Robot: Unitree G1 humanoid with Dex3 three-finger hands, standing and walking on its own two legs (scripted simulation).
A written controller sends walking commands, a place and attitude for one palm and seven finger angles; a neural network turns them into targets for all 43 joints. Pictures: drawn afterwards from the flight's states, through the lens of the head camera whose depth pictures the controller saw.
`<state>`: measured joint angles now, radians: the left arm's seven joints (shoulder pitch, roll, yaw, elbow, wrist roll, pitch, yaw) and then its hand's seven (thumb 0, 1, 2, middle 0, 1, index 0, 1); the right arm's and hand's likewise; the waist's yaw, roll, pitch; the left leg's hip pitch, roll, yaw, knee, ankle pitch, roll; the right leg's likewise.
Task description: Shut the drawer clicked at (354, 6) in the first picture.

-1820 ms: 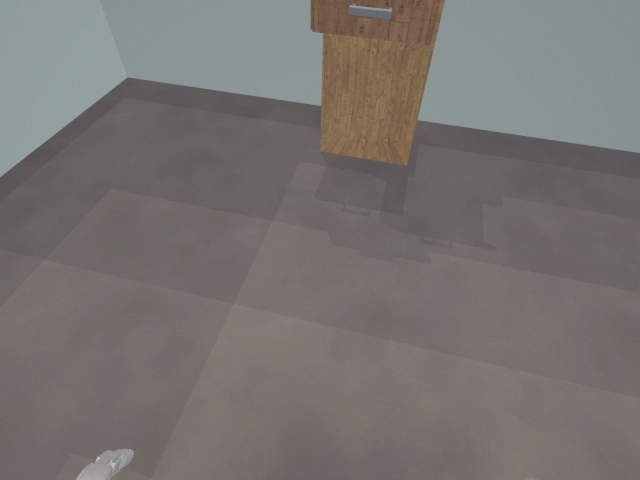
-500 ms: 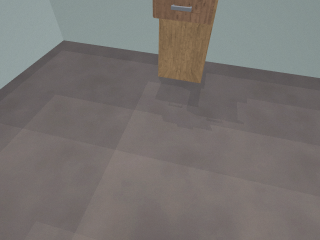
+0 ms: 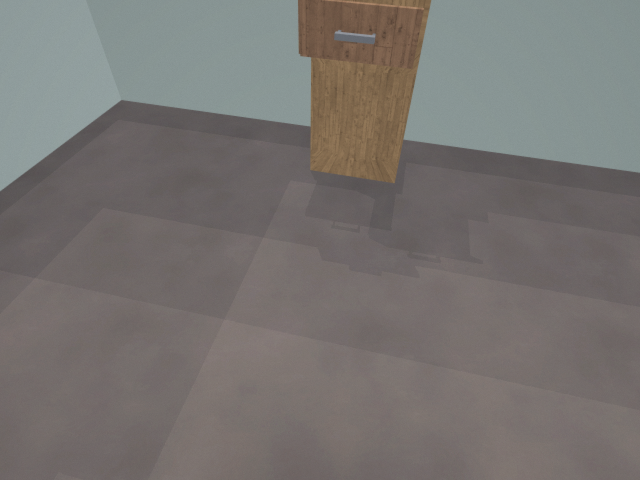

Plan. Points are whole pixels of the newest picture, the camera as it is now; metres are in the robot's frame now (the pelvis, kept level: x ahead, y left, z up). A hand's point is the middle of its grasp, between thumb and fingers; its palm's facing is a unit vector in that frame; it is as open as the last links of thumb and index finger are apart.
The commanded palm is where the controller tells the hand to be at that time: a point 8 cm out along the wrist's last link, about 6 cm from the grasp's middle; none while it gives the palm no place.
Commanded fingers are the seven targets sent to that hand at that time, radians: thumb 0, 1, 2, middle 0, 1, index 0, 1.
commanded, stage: walk to a spot facing it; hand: left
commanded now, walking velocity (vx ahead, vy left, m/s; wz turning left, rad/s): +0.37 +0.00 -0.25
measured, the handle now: (355, 35) +1.45 -0.02 +0.04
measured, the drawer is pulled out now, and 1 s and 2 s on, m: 0.29 0.29 0.29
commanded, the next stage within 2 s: turn to face it in 1.84 s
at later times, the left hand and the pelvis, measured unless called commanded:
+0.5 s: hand out of the picture +0.03 +0.17 -0.18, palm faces +0.00 -0.99 -0.13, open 7.3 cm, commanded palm none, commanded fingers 0.00 0.90 0.90 -0.20 -0.30 -0.20 -0.30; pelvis +0.17 +0.02 -0.02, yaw -6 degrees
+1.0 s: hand (256, 285) +0.52 +0.17 -0.16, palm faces -0.26 -0.95 -0.16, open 7.3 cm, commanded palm none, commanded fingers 0.00 0.90 0.90 -0.20 -0.30 -0.20 -0.30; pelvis +0.38 +0.03 +0.00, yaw -14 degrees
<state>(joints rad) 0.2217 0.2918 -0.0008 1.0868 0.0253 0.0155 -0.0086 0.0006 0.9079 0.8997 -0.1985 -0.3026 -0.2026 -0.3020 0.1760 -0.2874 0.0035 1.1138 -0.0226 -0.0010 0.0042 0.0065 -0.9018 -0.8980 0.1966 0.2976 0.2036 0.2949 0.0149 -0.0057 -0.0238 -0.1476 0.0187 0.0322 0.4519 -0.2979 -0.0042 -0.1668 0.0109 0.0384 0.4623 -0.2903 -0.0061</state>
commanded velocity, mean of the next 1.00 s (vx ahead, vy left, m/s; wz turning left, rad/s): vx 0.37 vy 0.00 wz -0.19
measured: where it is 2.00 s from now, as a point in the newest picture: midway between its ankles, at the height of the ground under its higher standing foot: (358, 330)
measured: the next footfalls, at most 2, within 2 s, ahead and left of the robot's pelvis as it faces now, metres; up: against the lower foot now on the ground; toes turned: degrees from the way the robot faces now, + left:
left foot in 0.54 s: +0.36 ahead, +0.11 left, +0.00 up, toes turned +2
right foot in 1.14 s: +0.53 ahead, -0.17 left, +0.00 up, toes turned -25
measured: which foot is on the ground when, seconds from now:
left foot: down 0.00-0.22, up 0.24-0.52, down 0.54-1.00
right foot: down 0.00-0.54, up 0.56-1.00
